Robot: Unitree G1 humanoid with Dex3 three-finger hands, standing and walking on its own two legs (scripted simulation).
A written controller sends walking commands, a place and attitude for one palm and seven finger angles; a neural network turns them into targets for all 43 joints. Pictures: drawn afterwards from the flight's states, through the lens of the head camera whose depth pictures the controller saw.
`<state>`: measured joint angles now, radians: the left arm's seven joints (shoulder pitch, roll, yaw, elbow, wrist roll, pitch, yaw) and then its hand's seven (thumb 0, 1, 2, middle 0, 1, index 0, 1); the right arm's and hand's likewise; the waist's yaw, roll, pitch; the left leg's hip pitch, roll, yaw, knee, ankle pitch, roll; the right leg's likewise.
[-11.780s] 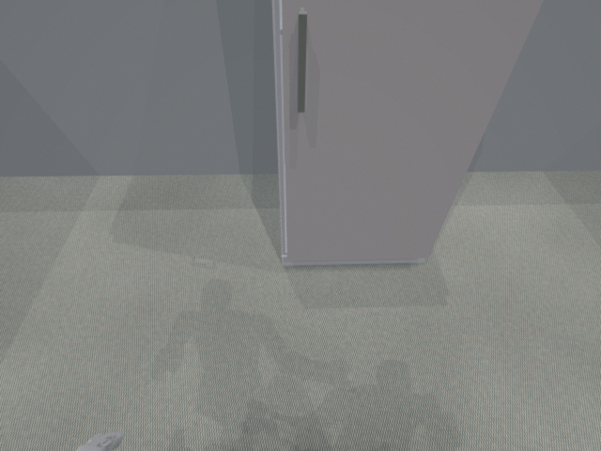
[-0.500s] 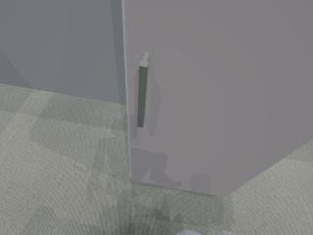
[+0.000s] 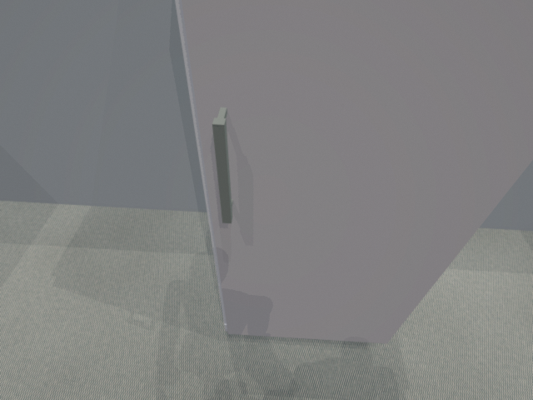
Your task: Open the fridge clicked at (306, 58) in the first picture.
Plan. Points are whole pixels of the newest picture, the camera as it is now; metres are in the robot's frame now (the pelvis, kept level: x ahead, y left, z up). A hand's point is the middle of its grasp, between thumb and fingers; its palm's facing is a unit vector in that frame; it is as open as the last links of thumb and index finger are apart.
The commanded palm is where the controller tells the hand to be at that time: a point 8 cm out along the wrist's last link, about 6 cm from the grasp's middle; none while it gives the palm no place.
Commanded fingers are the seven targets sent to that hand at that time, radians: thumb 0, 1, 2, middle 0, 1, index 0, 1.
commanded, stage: come to a stop and stand still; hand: left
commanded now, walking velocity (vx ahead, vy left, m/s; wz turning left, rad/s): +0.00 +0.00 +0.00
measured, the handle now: (225, 170) +0.46 +0.09 +0.11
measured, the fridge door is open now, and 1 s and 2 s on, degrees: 0 0 0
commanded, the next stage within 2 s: look again from close up in 1.58 s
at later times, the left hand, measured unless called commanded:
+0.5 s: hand out of the picture -0.10 +0.10 -0.17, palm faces +0.11 -0.99 -0.12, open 7.4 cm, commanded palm none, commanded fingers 0.00 0.90 0.90 -0.20 -0.30 -0.20 -0.30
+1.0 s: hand out of the picture +0.01 +0.11 -0.18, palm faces +0.05 -0.99 -0.16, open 7.3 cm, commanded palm none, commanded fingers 0.00 0.90 0.90 -0.20 -0.30 -0.20 -0.30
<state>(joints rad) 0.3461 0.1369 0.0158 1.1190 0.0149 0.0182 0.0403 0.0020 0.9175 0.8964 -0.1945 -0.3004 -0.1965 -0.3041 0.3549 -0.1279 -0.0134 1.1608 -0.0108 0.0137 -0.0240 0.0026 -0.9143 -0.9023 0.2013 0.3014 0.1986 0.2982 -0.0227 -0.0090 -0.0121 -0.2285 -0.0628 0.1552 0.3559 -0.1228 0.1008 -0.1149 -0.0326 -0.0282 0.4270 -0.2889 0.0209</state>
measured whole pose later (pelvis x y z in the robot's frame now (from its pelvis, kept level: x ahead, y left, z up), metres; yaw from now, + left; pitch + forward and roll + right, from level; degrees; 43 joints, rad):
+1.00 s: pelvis +0.03 -0.04 +0.00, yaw +1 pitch +0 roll +0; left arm 0.33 0.10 0.00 1.11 0.01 -0.02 0.05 0.00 0.91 0.90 -0.19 -0.30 -0.20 -0.30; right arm 0.30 -0.10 0.00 1.17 -0.01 -0.01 -0.04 0.01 -0.92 -0.90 0.20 0.30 0.20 0.30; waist -0.01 -0.01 0.02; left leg -0.24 -0.02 0.12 0.39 -0.16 0.05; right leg -0.09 0.02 -0.06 0.39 -0.31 -0.03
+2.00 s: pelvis +0.04 -0.03 -0.01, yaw +1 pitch -2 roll +0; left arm 0.30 0.15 -0.01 1.03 0.01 -0.02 0.06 0.00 0.91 0.90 -0.20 -0.30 -0.20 -0.30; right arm 0.27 -0.17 0.01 1.05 -0.01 -0.01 -0.04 0.00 -0.94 -0.90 0.20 0.30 0.20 0.30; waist -0.01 0.01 0.01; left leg -0.27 -0.03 0.08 0.57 -0.28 0.07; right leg -0.09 0.01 -0.05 0.52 -0.40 -0.02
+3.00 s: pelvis +0.00 -0.03 -0.04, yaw +1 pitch +4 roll +0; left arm 0.31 0.18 0.08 0.09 -0.24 -0.40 -0.20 0.01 0.76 0.82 -0.20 -0.42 -0.20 -0.42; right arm 0.22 -0.25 0.00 0.65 0.03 -0.21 -0.02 0.01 -0.91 -0.90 0.20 0.30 0.20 0.30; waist -0.05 0.03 -0.14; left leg -0.55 -0.04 0.08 0.79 -0.31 0.06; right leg -0.47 0.02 -0.04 0.83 -0.43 -0.04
